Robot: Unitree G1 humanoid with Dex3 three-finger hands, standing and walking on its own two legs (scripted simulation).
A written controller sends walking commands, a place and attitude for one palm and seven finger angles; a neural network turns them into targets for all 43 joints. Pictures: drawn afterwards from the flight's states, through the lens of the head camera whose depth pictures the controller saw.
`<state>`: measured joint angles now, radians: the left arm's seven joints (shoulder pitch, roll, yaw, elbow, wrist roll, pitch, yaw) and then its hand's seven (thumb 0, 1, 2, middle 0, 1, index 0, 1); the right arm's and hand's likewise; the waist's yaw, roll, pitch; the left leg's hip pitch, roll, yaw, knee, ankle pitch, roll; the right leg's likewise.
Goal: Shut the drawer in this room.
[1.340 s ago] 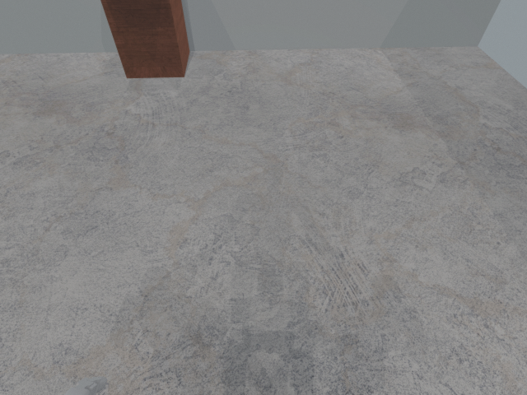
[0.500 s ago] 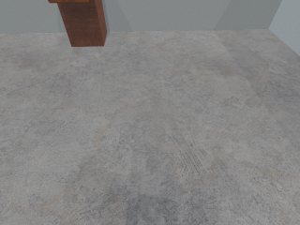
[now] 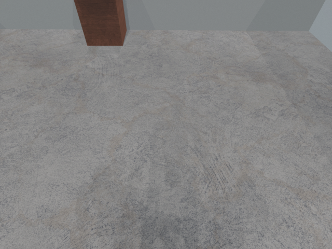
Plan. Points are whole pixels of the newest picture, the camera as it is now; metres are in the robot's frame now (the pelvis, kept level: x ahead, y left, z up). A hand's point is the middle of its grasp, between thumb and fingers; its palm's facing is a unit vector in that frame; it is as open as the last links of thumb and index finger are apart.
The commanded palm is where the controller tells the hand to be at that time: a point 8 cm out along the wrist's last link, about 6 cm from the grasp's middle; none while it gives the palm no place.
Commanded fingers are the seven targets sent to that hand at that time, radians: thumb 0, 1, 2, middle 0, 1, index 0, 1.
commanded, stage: turn or walk to find it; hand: left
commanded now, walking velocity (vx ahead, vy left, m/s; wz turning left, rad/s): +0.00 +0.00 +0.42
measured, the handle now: out of the picture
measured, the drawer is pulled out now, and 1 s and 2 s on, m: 0.28 0.28 0.28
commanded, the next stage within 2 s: stand and wait in 1.88 s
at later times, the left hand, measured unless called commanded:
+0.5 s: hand out of the picture +0.04 +0.22 -0.17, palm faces +0.17 -0.95 -0.25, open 7.4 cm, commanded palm none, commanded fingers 0.00 0.90 0.90 -0.20 -0.30 -0.20 -0.30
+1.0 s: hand out of the picture -0.11 +0.17 -0.18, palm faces +0.43 -0.87 -0.24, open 7.4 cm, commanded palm none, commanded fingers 0.00 0.90 0.90 -0.20 -0.30 -0.20 -0.30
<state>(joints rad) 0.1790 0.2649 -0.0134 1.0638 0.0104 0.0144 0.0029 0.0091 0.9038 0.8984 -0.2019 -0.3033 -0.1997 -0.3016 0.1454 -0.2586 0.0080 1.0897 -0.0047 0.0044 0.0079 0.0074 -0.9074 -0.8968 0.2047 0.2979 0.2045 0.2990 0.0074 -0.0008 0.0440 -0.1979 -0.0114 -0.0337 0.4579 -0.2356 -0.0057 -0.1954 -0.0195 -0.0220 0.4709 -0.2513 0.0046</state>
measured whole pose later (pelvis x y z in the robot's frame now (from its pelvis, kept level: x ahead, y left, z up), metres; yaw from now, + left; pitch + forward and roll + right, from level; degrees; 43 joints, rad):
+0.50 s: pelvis -0.02 +0.00 +0.00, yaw +10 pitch +1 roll -1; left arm 0.16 0.23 0.04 0.94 0.01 0.05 0.02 0.01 0.91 0.90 -0.20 -0.30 -0.20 -0.30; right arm 0.25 -0.20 -0.03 0.98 -0.02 0.04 -0.01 0.01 -0.91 -0.90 0.20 0.30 0.20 0.30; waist -0.03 0.01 0.05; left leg -0.33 -0.07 -0.15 0.50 -0.19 0.02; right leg -0.37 0.00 -0.01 0.89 -0.50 0.03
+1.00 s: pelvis -0.04 -0.01 -0.01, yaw +24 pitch +0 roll +1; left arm 0.31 0.21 0.03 0.95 0.03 0.02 0.02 0.01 0.90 0.90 -0.20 -0.30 -0.20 -0.30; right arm 0.14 -0.25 -0.06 0.96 0.00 0.07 0.02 0.01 -0.91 -0.90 0.20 0.30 0.20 0.30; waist 0.02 -0.03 0.08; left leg -0.31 0.01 0.05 0.69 -0.38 -0.04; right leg -0.20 -0.11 -0.16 0.58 -0.37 0.02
